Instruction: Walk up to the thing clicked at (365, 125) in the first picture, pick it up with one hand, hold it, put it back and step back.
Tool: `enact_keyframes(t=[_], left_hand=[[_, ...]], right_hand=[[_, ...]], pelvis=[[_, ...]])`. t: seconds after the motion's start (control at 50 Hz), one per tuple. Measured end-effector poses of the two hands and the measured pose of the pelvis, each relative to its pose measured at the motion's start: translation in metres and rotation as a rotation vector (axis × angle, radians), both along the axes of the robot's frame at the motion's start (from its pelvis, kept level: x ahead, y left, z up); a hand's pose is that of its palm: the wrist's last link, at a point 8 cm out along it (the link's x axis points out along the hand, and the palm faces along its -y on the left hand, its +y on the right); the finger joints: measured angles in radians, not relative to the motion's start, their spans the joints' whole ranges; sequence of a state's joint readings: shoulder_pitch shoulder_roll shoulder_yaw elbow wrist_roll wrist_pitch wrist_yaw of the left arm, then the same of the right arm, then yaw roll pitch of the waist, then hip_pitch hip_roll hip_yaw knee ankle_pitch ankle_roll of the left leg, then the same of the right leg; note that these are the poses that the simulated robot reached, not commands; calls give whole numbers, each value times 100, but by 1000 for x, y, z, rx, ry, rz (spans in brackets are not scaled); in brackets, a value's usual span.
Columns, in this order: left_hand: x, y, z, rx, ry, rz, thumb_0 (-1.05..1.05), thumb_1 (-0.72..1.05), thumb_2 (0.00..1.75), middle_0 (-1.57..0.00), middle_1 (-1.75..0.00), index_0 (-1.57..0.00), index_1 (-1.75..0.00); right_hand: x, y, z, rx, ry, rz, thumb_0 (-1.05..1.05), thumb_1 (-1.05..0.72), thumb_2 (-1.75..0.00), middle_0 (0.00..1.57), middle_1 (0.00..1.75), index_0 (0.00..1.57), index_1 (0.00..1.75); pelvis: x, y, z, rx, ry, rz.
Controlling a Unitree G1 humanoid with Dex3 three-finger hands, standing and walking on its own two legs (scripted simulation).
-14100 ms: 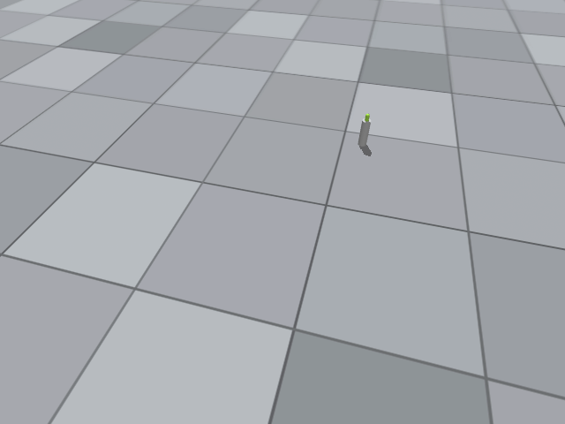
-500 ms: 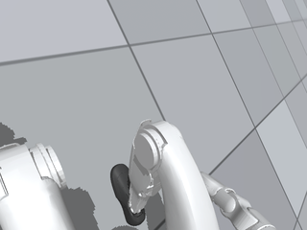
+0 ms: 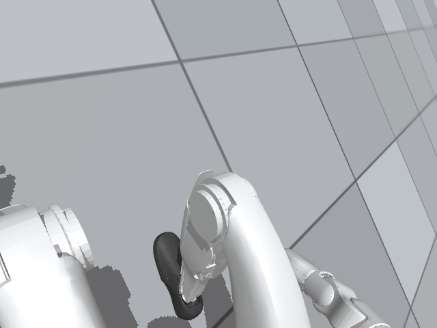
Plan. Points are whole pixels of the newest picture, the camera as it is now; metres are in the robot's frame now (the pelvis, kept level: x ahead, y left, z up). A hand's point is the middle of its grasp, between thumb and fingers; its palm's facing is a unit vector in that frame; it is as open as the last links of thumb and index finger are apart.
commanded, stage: settle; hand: left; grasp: from the side
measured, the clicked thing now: out of the picture +0.43 +0.31 -0.19
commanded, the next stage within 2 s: lift in 1.88 s
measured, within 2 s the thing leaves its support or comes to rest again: leaves its support in 0.30 s
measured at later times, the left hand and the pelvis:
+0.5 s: hand out of the picture +0.41 +0.32 -0.11, palm faces +0.33 -0.95 -0.02, open 7.0 cm; pelvis +0.00 -0.01 +0.01, yaw +2 degrees
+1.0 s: hand out of the picture +0.39 +0.32 -0.02, palm faces +0.30 -0.95 -0.07, open 6.9 cm; pelvis +0.02 -0.01 +0.04, yaw +8 degrees
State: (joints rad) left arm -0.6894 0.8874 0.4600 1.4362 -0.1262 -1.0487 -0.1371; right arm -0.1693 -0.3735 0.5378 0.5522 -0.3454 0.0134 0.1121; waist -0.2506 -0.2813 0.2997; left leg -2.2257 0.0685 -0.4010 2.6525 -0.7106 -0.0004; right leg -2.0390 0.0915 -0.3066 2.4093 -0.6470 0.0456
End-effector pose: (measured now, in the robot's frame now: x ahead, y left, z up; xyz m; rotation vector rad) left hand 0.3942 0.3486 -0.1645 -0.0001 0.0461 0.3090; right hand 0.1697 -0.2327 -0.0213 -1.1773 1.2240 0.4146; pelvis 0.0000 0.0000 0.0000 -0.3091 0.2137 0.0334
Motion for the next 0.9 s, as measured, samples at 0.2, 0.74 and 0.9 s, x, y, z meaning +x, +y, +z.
enact_keyframes(t=[0.2,0.74,0.9], left_hand=[[-1,0,1,-9,5,-2,1,-3,112,-84,-118,-87,-123],[-27,25,119,53,-25,-6,1,-6,115,-87,-115,-90,-119],[-39,22,140,62,29,-11,1,-6,116,-87,-114,-91,-119]], right_hand=[[-1,-1,-1,0,1,-25,-1,-89,-90,21,30,20,30],[24,-3,-12,223,-154,-255,0,-89,-90,21,30,20,30],[19,-9,-23,272,-126,-368,0,-88,-89,21,30,20,30]], pelvis=[[0,0,2,1,8,3],[6,-7,24,71,167,56],[12,-12,35,105,236,75]])
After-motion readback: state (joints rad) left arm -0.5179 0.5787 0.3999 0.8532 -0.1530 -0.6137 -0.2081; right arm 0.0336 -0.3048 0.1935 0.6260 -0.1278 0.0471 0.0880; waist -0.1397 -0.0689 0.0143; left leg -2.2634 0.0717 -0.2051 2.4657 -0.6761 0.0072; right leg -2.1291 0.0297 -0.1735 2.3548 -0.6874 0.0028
